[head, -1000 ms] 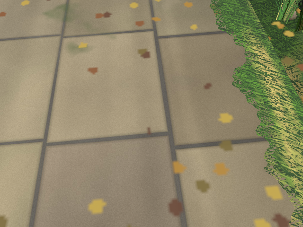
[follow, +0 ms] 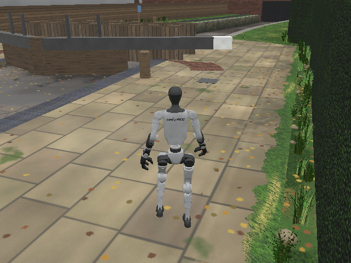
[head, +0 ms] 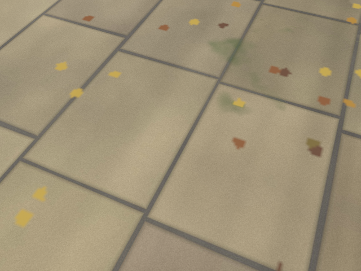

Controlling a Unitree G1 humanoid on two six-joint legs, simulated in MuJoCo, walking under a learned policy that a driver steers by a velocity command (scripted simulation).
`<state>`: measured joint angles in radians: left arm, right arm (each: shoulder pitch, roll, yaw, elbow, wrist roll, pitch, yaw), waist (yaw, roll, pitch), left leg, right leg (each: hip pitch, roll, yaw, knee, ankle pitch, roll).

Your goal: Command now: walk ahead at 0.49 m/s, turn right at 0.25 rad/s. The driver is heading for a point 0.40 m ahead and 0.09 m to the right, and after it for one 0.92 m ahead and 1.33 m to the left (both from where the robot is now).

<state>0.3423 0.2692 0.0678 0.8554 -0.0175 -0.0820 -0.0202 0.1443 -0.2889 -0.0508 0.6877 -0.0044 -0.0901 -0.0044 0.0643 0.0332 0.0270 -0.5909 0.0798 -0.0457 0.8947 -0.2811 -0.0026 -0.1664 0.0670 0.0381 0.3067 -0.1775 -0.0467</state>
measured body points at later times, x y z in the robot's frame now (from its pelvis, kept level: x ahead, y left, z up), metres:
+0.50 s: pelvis +0.26 +0.03 +0.00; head +0.29 +0.03 +0.45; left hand +0.52 +0.23 -0.09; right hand +0.20 -0.25 -0.12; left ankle +0.22 +0.15 -0.75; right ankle +0.36 -0.16 -0.69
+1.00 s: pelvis +0.51 -0.06 +0.00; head +0.53 -0.06 +0.45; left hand +0.54 +0.22 -0.13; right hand +0.68 -0.33 -0.10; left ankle +0.66 +0.09 -0.69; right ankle +0.43 -0.17 -0.75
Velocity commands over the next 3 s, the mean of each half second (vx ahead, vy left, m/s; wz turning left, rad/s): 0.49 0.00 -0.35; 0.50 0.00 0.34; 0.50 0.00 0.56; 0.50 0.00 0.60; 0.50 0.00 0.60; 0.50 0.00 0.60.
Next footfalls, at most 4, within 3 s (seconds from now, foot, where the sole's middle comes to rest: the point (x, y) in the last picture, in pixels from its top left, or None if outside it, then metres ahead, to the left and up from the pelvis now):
0.18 left None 0.26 0.14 -0.78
0.66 right None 0.47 -0.17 -0.78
1.16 left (182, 195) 0.76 0.08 -0.78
1.66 right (212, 135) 1.09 -0.04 -0.78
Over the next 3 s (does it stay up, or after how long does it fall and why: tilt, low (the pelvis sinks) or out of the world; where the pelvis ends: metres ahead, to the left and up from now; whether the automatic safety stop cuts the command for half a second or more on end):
stays up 1.43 0.49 0.00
